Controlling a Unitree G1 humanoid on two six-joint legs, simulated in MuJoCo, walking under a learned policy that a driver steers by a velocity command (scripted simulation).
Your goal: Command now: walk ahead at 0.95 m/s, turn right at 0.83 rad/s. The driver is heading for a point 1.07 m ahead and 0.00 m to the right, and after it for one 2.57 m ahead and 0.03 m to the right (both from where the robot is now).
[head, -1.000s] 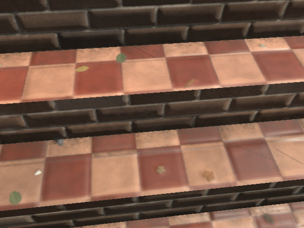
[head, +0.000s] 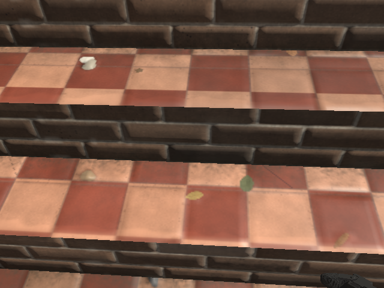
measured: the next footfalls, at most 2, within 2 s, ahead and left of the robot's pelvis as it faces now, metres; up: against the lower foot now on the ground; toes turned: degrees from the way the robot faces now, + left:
right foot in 0.30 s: +0.31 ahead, -0.13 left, +0.20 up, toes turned -11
left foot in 0.70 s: +0.54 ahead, -0.04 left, +0.40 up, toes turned -1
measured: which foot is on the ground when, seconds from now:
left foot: down 0.00-0.30, up 0.32-0.68, down 0.70-1.00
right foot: up 0.00-0.28, down 0.30-0.70, up 0.72-0.98, down 1.00-1.00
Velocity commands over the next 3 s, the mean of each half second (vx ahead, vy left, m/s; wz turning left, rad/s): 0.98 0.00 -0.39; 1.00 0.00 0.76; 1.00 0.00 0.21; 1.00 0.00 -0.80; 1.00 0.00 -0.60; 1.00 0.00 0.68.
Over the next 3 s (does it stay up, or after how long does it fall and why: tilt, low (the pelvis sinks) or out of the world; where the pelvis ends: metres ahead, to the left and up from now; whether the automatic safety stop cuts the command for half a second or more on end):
stays up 1.80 -0.07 1.50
